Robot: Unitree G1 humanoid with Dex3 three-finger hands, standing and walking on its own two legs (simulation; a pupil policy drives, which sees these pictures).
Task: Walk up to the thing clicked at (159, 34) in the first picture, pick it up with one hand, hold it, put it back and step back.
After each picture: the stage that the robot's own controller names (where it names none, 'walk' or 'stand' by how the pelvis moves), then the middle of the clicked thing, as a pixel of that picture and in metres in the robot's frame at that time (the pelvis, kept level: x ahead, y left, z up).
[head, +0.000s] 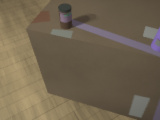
stand; out of the picture +0.58 -0.36 +0.01
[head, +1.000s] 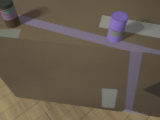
sink last; (116, 27) +0.58 -0.11 +0.04
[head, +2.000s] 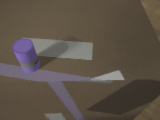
stand; (27, 56) +0.42 +0.22 +0.04
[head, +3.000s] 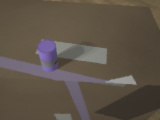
stand; (48, 56) +0.45 +0.15 +0.01
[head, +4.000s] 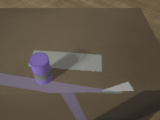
stand; (41, 69) +0.41 +0.16 +0.00
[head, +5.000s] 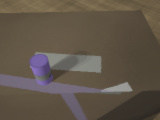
stand; (42, 70) +0.42 +0.17 +0.00
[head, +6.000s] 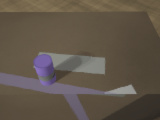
stand; (45, 70) +0.41 +0.16 +0.00
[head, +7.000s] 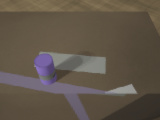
stand; (46, 69) +0.41 +0.16 +0.00
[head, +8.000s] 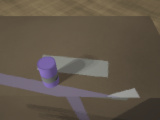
rise first; (49, 72) +0.41 +0.15 +0.01
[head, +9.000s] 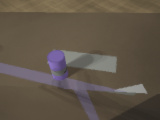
go down; (58, 65) +0.43 +0.14 +0.01
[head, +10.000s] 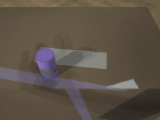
go down; (47, 64) +0.43 +0.14 +0.01
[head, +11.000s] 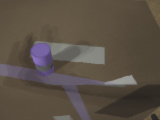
go down; (43, 60) +0.44 +0.13 +0.02
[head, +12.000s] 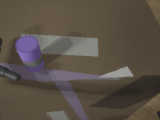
close in; (31, 55) +0.43 +0.15 +0.05
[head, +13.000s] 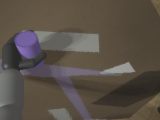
close; (30, 51) +0.44 +0.15 +0.06
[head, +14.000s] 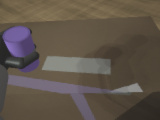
lift; (23, 50) +0.35 +0.18 +0.21
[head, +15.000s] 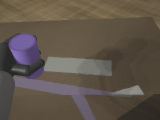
hold; (28, 57) +0.33 +0.17 +0.19
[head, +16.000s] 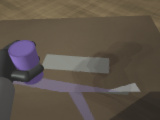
hold; (27, 63) +0.33 +0.17 +0.17
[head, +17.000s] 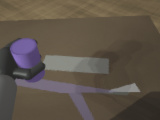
crouch; (29, 61) +0.33 +0.16 +0.17
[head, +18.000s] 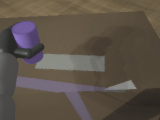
lower; (29, 43) +0.41 +0.16 +0.17
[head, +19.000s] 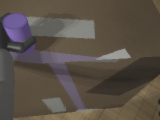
lower; (20, 35) +0.48 +0.16 +0.08
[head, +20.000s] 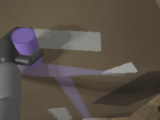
lower; (28, 48) +0.44 +0.15 +0.07
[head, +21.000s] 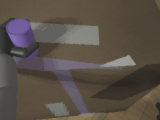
lower; (23, 39) +0.46 +0.16 +0.07
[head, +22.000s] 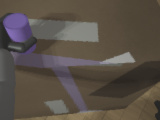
lower; (21, 35) +0.48 +0.16 +0.08
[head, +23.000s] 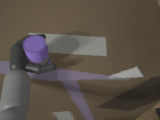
open; (38, 55) +0.42 +0.14 +0.06
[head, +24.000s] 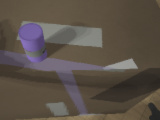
sink last; (34, 44) +0.45 +0.13 +0.06
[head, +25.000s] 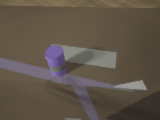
sink last; (56, 61) +0.44 +0.15 +0.02
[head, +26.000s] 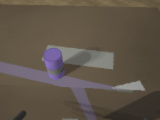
stand; (54, 64) +0.42 +0.13 +0.01
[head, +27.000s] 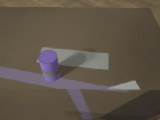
stand; (50, 66) +0.42 +0.14 +0.01
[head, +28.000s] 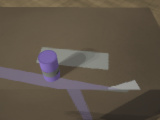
stand; (49, 66) +0.42 +0.14 +0.01
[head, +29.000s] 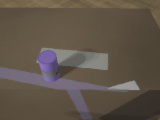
stand; (49, 66) +0.42 +0.14 +0.01
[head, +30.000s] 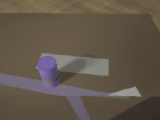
stand; (49, 72) +0.40 +0.14 +0.01
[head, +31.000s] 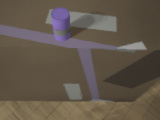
walk; (61, 25) +0.55 +0.08 +0.02
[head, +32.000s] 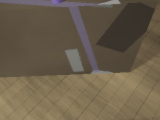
walk; out of the picture +0.88 +0.17 +0.02
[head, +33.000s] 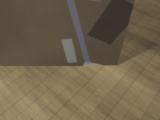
walk; out of the picture +1.14 +0.18 +0.03
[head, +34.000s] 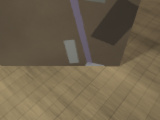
stand; out of the picture +1.10 +0.15 +0.00
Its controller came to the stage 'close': yes
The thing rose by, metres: 0.19
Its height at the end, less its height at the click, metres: +0.00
